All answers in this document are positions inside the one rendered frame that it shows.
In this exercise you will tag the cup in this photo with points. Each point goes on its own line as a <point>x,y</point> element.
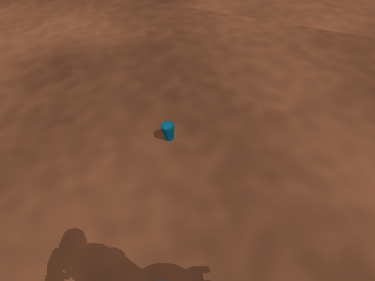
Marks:
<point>168,130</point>

